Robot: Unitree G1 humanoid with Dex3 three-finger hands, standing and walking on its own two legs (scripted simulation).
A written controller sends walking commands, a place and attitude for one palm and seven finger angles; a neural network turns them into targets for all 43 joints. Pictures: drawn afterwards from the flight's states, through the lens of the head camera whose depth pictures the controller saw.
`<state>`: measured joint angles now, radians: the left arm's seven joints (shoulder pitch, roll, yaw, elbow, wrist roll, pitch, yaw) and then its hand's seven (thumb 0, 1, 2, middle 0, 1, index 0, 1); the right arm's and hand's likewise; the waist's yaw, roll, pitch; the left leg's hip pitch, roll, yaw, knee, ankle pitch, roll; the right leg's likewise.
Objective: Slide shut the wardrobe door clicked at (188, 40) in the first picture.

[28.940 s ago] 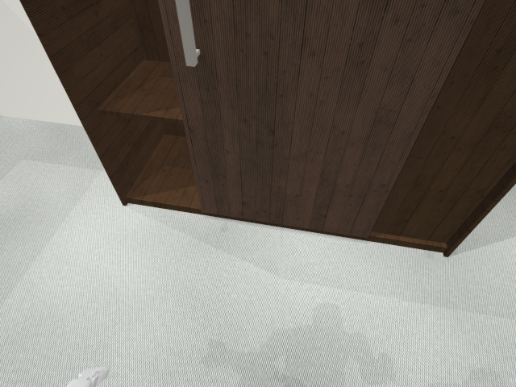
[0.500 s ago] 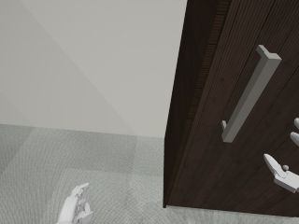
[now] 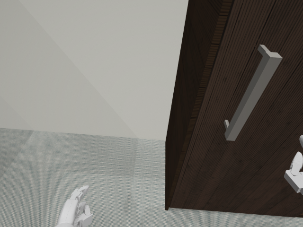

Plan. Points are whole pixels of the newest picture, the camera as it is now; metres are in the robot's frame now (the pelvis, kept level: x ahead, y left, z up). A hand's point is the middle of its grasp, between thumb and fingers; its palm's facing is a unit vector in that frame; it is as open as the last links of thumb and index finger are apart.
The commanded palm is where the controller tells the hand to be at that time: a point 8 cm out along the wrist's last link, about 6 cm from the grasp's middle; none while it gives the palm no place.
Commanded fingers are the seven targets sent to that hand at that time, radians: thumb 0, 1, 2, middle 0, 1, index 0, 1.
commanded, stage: draw the hand back to the body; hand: right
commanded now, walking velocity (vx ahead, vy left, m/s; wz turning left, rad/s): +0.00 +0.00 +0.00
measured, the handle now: (244, 98) +0.39 -0.25 +0.18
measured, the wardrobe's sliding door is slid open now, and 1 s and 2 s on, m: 0.00 0.00 0.00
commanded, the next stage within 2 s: step back with the hand held close in 0.02 s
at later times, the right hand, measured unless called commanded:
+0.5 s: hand (293, 175) +0.19 -0.28 +0.15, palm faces +0.37 +0.80 -0.47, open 7.4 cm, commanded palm +0.13 -0.32 +0.17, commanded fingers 0.00 -0.90 -0.90 0.20 0.30 0.20 0.30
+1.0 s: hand out of the picture +0.10 -0.29 +0.16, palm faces +0.38 +0.81 -0.45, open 7.4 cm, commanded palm +0.04 -0.33 +0.17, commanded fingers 0.00 -0.90 -0.90 0.20 0.30 0.20 0.30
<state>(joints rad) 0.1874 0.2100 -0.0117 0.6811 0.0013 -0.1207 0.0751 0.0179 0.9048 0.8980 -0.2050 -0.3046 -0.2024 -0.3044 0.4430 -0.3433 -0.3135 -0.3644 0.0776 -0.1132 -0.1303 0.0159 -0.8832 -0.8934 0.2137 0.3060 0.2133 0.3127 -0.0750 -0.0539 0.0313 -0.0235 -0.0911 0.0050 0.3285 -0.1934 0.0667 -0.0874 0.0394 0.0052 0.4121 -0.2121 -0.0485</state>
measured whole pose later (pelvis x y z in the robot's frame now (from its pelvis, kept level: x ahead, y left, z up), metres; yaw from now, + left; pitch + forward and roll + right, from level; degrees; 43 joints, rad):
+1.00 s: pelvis -0.11 -0.04 -0.01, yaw +2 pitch +0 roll +2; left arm 0.19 0.20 -0.02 0.59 0.00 -0.06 0.07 0.02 0.90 0.90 -0.21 -0.31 -0.21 -0.30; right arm 0.57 -0.44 -0.40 -0.55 0.05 -0.16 -0.16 0.02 -0.89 -0.90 0.22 0.30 0.22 0.31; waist -0.01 -0.01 -0.02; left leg -0.25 -0.05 -0.01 0.52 -0.28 0.01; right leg -0.48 0.04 -0.02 0.63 -0.27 -0.02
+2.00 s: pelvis -0.31 -0.10 -0.01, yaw +1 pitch -2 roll +1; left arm 0.29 0.19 -0.01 0.67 0.01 -0.07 0.07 0.02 0.90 0.90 -0.21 -0.31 -0.20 -0.30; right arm 0.49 -0.39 -0.37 -0.50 0.02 -0.14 -0.18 0.01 -0.89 -0.90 0.22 0.30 0.22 0.31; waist -0.01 0.05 -0.05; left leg -0.19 0.00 0.07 0.53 -0.30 0.02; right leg -0.41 -0.05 -0.07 0.76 -0.39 0.00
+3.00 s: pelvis -0.30 -0.16 +0.00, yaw +0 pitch -1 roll +1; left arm 0.21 0.20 0.01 1.11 0.01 0.02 0.02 0.01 0.91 0.90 -0.20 -0.30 -0.20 -0.30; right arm 0.28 -0.26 0.00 1.19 -0.02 0.01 -0.02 0.01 -0.92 -0.90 0.20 0.30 0.20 0.30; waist -0.01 0.00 0.07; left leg -0.13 0.06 0.06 0.36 -0.20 -0.05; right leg -0.19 0.04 -0.08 0.39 -0.18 -0.07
